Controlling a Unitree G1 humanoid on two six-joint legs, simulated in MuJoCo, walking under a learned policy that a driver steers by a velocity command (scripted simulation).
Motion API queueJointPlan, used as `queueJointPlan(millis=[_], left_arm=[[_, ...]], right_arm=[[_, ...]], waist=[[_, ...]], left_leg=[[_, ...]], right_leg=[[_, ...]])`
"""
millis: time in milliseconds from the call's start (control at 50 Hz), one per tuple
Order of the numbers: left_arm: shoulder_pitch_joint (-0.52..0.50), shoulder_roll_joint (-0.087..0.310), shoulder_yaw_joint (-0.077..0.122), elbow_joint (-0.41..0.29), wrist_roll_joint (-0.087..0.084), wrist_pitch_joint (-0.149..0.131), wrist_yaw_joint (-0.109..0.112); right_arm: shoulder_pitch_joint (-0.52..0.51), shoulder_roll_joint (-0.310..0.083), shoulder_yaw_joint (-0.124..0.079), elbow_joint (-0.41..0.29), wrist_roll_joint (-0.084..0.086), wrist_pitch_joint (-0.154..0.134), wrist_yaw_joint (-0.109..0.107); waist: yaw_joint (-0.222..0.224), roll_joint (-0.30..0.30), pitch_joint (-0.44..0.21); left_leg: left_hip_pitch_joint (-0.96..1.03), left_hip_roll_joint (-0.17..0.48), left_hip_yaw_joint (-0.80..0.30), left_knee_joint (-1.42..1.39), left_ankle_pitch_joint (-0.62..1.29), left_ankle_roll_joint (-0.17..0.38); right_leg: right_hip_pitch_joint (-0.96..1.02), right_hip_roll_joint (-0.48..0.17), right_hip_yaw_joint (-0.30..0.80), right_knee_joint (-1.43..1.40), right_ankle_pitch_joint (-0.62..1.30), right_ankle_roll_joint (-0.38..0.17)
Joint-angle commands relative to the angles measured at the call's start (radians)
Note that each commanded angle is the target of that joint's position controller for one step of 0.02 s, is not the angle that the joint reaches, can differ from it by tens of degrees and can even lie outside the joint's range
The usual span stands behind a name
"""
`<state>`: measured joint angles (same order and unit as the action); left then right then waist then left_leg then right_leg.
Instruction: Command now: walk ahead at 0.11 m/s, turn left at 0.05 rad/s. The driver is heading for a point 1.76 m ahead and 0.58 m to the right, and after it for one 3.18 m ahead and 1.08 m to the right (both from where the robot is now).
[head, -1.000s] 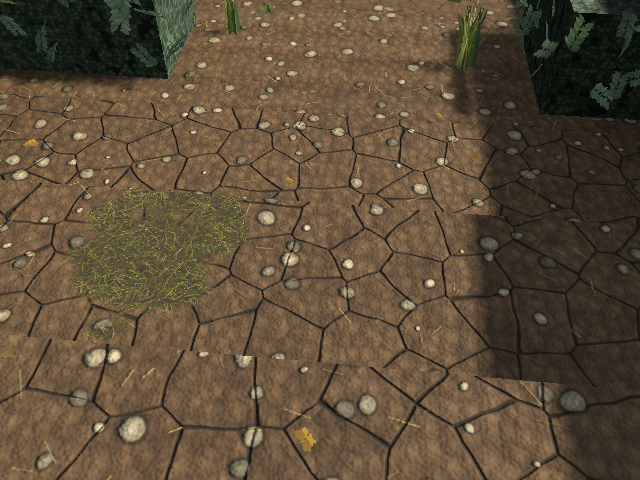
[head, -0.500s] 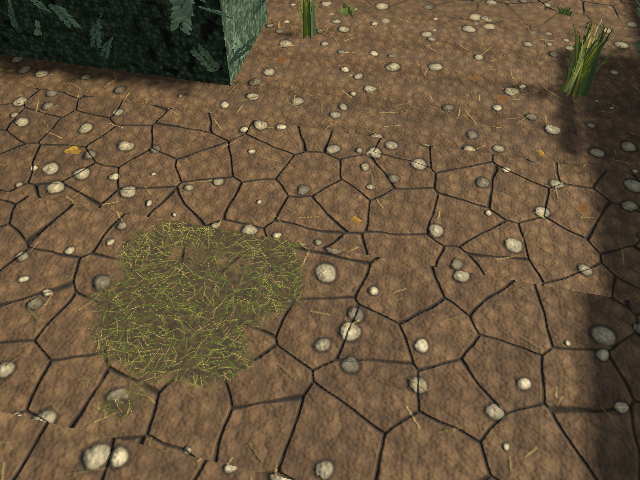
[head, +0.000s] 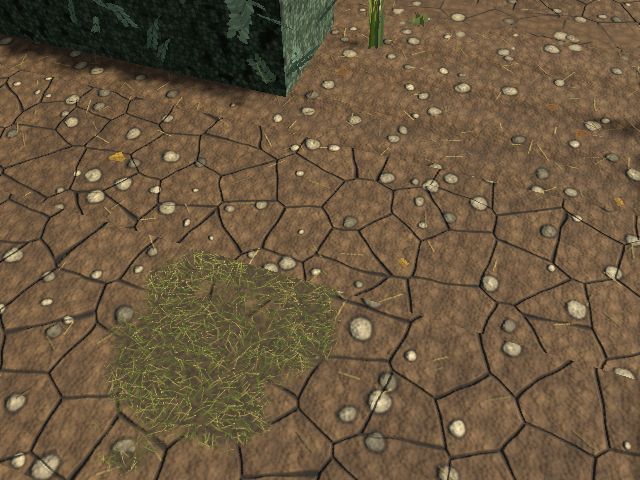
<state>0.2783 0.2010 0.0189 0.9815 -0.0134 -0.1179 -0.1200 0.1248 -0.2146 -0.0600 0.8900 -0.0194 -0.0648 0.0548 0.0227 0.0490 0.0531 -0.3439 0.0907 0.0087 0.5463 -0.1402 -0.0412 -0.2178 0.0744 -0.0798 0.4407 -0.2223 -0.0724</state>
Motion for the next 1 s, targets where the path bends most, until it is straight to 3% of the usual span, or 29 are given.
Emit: queueJointPlan(millis=[20,80,140,200,260,300,320,340,360,380,400,440,480,520,560,620,660,680,700,720,740,760,780,800,820,860,900,920,1000], left_arm=[[0.05,0.118,0.041,-0.072,-0.008,0.012,-0.004],[-0.017,0.146,0.06,-0.091,0.016,0.022,0.006],[-0.077,0.198,0.097,-0.15,0.019,0.011,0.034],[-0.091,0.214,0.117,-0.209,0.031,0.001,0.077],[-0.069,0.22,0.121,-0.23,0.034,-0.002,0.085],[-0.102,0.223,0.12,-0.255,0.036,0.001,0.082],[-0.121,0.215,0.115,-0.27,0.037,0.004,0.079],[-0.134,0.188,0.104,-0.288,0.042,0.007,0.078],[-0.141,0.136,0.083,-0.308,0.048,0.009,0.08],[-0.182,0.135,0.084,-0.325,0.07,0.013,0.088],[-0.149,0.15,0.083,-0.314,0.08,0.018,0.096],[-0.117,0.19,0.092,-0.302,0.088,0.024,0.11],[-0.117,0.143,0.071,-0.308,0.093,0.025,0.09],[-0.106,0.121,0.058,-0.307,0.064,0.036,0.053],[-0.114,0.126,0.051,-0.318,0.046,0.047,0.027],[-0.073,0.163,0.06,-0.311,0.044,0.047,0.027],[-0.021,0.161,0.074,-0.307,0.052,0.033,0.033],[0.011,0.189,0.093,-0.3,0.045,0.018,0.04],[0.043,0.239,0.119,-0.298,0.056,0.004,0.057],[0.099,0.406,0.158,-0.326,0.052,-0.017,0.086],[0.149,0.389,0.156,-0.313,0.077,-0.044,0.088],[0.17,0.331,0.152,-0.269,0.087,-0.06,0.088],[0.11,0.286,0.143,-0.272,0.062,-0.055,0.083],[0.065,0.248,0.129,-0.285,0.034,-0.039,0.08],[0.033,0.243,0.12,-0.299,0.021,-0.026,0.074],[-0.028,0.237,0.11,-0.348,0.038,-0.006,0.073],[-0.028,0.244,0.106,-0.377,0.061,0.001,0.077],[-0.026,0.237,0.102,-0.389,0.062,0.0,0.077],[-0.007,0.2,0.073,-0.414,0.037,-0.005,0.062]], right_arm=[[0.009,-0.115,-0.019,-0.041,0.026,-0.01,-0.005],[0.001,-0.106,-0.026,-0.025,0.015,0.003,0.003],[-0.013,-0.136,-0.041,-0.063,0.002,0.005,-0.042],[-0.014,-0.13,-0.041,-0.104,0.01,-0.004,-0.1],[0.02,-0.131,-0.039,-0.125,0.016,-0.007,-0.112],[0.021,-0.146,-0.04,-0.151,0.013,-0.009,-0.111],[0.03,-0.164,-0.044,-0.167,0.012,-0.012,-0.112],[0.075,-0.192,-0.051,-0.18,0.012,-0.018,-0.116],[0.162,-0.216,-0.06,-0.18,0.002,-0.026,-0.115],[0.24,-0.22,-0.063,-0.165,-0.034,-0.037,-0.118],[0.225,-0.215,-0.063,-0.16,-0.037,-0.051,-0.123],[0.053,-0.184,-0.054,-0.213,-0.008,-0.05,-0.115],[-0.029,-0.187,-0.052,-0.249,-0.008,-0.043,-0.125],[-0.011,-0.225,-0.068,-0.263,-0.028,-0.04,-0.14],[0.053,-0.268,-0.087,-0.255,-0.042,-0.034,-0.14],[0.053,-0.275,-0.093,-0.261,-0.042,-0.027,-0.128],[0.005,-0.271,-0.088,-0.268,-0.053,-0.016,-0.116],[-0.023,-0.241,-0.076,-0.249,-0.046,-0.016,-0.107],[0.043,-0.182,-0.055,-0.222,-0.036,-0.011,-0.096],[0.077,-0.088,-0.027,-0.307,-0.03,-0.018,-0.103],[0.042,-0.124,-0.021,-0.312,-0.013,-0.039,-0.093],[-0.052,-0.155,-0.029,-0.309,-0.004,-0.036,-0.091],[-0.042,-0.214,-0.048,-0.298,0.0,-0.032,-0.1],[-0.001,-0.247,-0.057,-0.273,-0.02,-0.027,-0.108],[0.014,-0.222,-0.047,-0.269,-0.033,-0.021,-0.109],[0.048,-0.206,-0.034,-0.243,-0.028,-0.009,-0.095],[0.085,-0.171,-0.017,-0.225,-0.032,0.004,-0.067],[0.096,-0.181,-0.017,-0.217,-0.033,0.008,-0.056],[0.099,-0.182,-0.009,-0.199,-0.036,0.016,-0.042]], waist=[[0.034,-0.021,-0.147],[0.004,-0.037,-0.089],[-0.004,-0.071,-0.116],[-0.001,-0.097,-0.134],[-0.003,-0.116,-0.111],[-0.015,-0.1,-0.112],[-0.026,-0.072,-0.124],[-0.05,-0.02,-0.155],[-0.091,0.083,-0.174],[-0.143,0.134,-0.12],[-0.099,0.044,-0.1],[-0.024,0.044,-0.056],[0.003,0.035,-0.061],[-0.022,0.026,-0.078],[-0.063,0.047,-0.085],[-0.058,0.059,-0.088],[-0.026,0.055,-0.1],[0.005,0.027,-0.106],[0.01,-0.067,-0.143],[-0.029,-0.312,-0.25],[0.021,-0.147,-0.23],[0.048,-0.117,-0.114],[0.016,-0.141,-0.101],[-0.013,-0.149,-0.113],[-0.05,-0.153,-0.09],[-0.078,-0.115,-0.091],[-0.074,-0.12,-0.107],[-0.069,-0.118,-0.103],[-0.041,-0.114,-0.094]], left_leg=[[0.173,0.029,-0.031,-0.077,0.268,0.098],[0.121,-0.012,0.001,-0.104,0.055,0.057],[0.142,-0.026,0.038,-0.03,0.063,0.074],[0.113,-0.025,0.049,0.043,0.063,0.091],[0.083,-0.028,0.047,0.065,0.042,0.096],[0.137,-0.025,0.038,0.024,0.111,0.116],[0.215,0.006,0.013,-0.014,0.218,0.156],[0.337,0.091,-0.062,-0.07,0.373,0.247],[0.465,0.248,-0.224,-0.17,0.519,0.402],[0.476,0.38,-0.323,-0.256,0.545,0.465],[0.414,0.396,-0.269,-0.298,0.535,0.432],[0.266,0.296,-0.081,-0.34,0.413,0.327],[0.209,0.22,0.039,-0.361,0.329,0.27],[0.264,0.18,0.109,-0.359,0.288,0.245],[0.341,0.223,0.099,-0.349,0.323,0.261],[0.386,0.288,0.078,-0.312,0.273,0.248],[0.291,0.28,0.112,-0.225,0.16,0.203],[0.242,0.269,0.122,-0.172,0.081,0.162],[0.18,0.187,0.193,-0.028,-0.05,0.09],[-0.044,0.006,0.262,0.292,-0.561,-0.034],[-0.217,-0.067,0.035,0.341,-0.657,-0.037],[-0.317,-0.044,-0.042,0.41,-0.575,-0.025],[-0.334,-0.032,-0.046,0.492,-0.523,-0.022],[-0.299,-0.02,-0.062,0.54,-0.486,-0.019],[-0.234,-0.009,-0.078,0.555,-0.433,-0.016],[-0.167,-0.027,-0.073,0.557,-0.26,-0.015],[-0.137,-0.043,-0.058,0.598,-0.16,-0.027],[-0.144,-0.041,-0.058,0.601,-0.142,-0.035],[-0.185,0.014,-0.095,0.509,-0.133,-0.086]], right_leg=[[0.052,-0.158,0.146,-0.035,0.323,-0.046],[0.027,-0.128,0.126,-0.03,0.235,-0.05],[0.01,-0.153,0.181,-0.01,0.336,-0.107],[0.022,-0.218,0.283,0.012,0.452,-0.186],[0.025,-0.267,0.368,0.003,0.461,-0.232],[-0.018,-0.237,0.36,0.017,0.365,-0.203],[-0.079,-0.196,0.329,0.045,0.26,-0.163],[-0.175,-0.134,0.272,0.113,0.102,-0.1],[-0.307,-0.027,0.163,0.279,-0.147,-0.009],[-0.431,-0.028,0.125,0.533,-0.528,0.054],[-0.415,-0.087,0.144,0.664,-0.532,0.071],[-0.309,-0.118,0.125,0.722,-0.428,0.097],[-0.233,-0.124,0.088,0.648,-0.302,0.101],[-0.202,-0.136,0.055,0.47,-0.188,0.114],[-0.207,-0.143,0.039,0.35,-0.169,0.118],[-0.19,-0.15,0.037,0.191,-0.104,0.082],[-0.055,-0.1,-0.005,0.13,0.024,0.03],[0.021,-0.084,0.003,0.029,0.157,-0.009],[0.155,-0.116,0.053,-0.052,0.438,-0.067],[0.373,-0.367,0.416,-0.05,1.033,-0.287],[0.421,-0.439,0.562,-0.072,0.896,-0.379],[0.37,-0.388,0.486,-0.099,0.739,-0.314],[0.333,-0.361,0.424,-0.105,0.703,-0.281],[0.278,-0.352,0.391,-0.112,0.7,-0.262],[0.17,-0.341,0.37,-0.136,0.678,-0.242],[0.074,-0.314,0.328,-0.179,0.642,-0.211],[0.035,-0.275,0.285,-0.17,0.614,-0.194],[0.031,-0.267,0.281,-0.165,0.582,-0.184],[0.078,-0.277,0.334,-0.092,0.467,-0.153]])
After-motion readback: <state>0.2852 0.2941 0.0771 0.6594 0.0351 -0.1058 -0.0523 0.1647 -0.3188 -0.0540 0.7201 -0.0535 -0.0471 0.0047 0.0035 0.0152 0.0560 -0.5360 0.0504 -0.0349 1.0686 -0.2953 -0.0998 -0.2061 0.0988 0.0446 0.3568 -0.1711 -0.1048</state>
